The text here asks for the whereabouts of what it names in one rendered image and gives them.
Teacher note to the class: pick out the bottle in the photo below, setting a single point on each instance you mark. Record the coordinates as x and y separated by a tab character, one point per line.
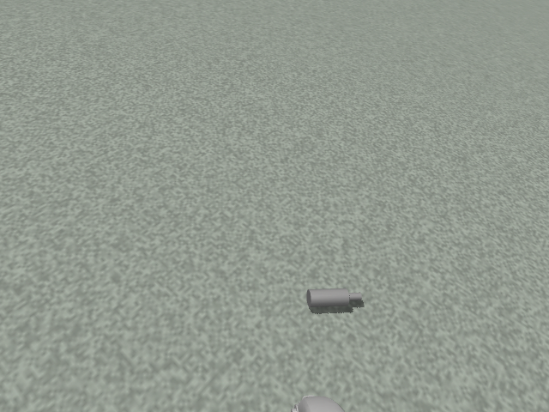
330	297

